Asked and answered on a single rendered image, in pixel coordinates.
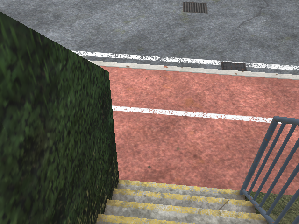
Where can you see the stairs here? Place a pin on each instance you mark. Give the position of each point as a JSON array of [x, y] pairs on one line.
[[140, 202]]

